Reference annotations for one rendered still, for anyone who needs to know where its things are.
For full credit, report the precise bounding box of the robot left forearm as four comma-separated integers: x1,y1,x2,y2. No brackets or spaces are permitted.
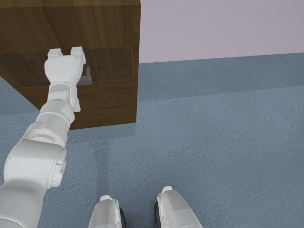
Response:
4,81,77,180

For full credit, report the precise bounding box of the left robot upper arm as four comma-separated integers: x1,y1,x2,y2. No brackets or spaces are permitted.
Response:
0,139,67,228

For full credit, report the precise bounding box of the robot right thigh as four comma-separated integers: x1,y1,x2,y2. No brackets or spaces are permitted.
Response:
157,190,203,228

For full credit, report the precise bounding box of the left robot hand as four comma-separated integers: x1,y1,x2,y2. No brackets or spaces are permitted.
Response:
45,47,86,112

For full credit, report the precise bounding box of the handle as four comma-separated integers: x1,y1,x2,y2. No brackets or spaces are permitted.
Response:
76,67,92,86

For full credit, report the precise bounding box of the cabinet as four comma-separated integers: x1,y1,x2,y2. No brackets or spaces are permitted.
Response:
0,0,141,130

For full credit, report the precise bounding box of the right robot shin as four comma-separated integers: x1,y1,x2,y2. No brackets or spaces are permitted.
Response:
159,186,172,228

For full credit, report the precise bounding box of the drawer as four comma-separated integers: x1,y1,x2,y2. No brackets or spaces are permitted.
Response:
0,46,132,87

